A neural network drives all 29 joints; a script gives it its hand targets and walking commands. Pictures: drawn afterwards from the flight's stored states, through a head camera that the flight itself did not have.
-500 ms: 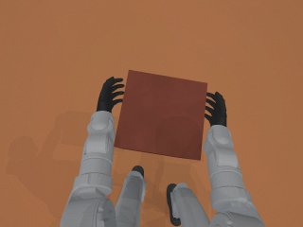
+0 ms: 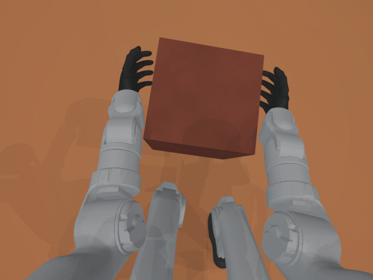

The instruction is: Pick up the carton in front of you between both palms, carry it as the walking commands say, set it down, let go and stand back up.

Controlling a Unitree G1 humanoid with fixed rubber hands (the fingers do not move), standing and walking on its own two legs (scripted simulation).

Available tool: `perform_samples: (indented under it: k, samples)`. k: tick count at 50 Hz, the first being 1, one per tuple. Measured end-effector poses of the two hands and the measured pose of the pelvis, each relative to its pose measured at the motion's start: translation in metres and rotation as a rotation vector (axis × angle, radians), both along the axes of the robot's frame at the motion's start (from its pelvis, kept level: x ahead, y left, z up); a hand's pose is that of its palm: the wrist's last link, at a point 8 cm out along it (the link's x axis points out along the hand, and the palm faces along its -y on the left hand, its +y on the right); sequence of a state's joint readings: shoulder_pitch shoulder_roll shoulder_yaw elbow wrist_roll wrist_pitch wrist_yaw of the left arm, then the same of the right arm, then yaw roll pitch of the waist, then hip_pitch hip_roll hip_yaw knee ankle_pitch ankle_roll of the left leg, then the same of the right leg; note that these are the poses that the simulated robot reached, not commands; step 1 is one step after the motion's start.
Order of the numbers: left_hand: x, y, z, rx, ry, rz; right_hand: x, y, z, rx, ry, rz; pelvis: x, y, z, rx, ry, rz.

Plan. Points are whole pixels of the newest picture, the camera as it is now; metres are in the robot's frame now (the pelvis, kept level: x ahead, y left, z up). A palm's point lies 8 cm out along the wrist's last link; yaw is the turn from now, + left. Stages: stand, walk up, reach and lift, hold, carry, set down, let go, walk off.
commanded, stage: set down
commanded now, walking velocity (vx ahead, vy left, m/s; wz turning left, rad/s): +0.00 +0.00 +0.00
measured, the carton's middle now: (198, 111) +0.47 +0.05 -0.19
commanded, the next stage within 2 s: none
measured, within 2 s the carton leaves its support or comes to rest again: rests again in 1.78 s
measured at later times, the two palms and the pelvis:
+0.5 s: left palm (139, 98) +0.50 +0.20 -0.24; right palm (247, 112) +0.50 -0.09 -0.24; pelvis -0.02 -0.01 -0.11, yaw -3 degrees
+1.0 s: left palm (143, 102) +0.51 +0.21 -0.32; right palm (240, 113) +0.52 -0.09 -0.33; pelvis -0.02 -0.01 -0.17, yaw -5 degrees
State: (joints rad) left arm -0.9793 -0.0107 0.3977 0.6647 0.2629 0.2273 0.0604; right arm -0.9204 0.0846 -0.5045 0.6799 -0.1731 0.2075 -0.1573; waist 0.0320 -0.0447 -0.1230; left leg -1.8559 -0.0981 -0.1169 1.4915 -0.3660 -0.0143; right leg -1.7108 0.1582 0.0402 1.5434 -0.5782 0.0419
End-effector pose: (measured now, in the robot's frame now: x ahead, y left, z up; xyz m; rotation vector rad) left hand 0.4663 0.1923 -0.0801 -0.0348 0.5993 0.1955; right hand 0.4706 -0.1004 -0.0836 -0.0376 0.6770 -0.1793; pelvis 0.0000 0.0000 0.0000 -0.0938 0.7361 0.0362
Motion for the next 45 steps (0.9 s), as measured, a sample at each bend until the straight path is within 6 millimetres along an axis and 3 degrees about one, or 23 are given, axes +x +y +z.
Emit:
perform_samples:
  k: [10,34,40,45]
  samples:
    - [0.016,0.003,-0.063,0.015,0.025,0.002,0.017,0.003,-0.063,0.009,0.011,0.002,-0.008,-0.003,-0.050,-0.010,0.039,-0.018]
    - [0.038,0.016,-0.217,0.045,0.109,-0.007,0.044,0.013,-0.219,0.027,0.067,0.051,-0.020,-0.011,-0.145,0.010,0.006,-0.083]
    - [0.038,0.017,-0.238,0.047,0.146,-0.015,0.047,0.011,-0.242,0.037,0.085,0.066,-0.018,-0.006,-0.158,0.028,-0.023,-0.106]
    - [0.045,0.018,-0.237,0.047,0.129,-0.018,0.053,0.012,-0.243,0.043,0.056,0.075,-0.019,-0.006,-0.166,0.039,-0.039,-0.117]
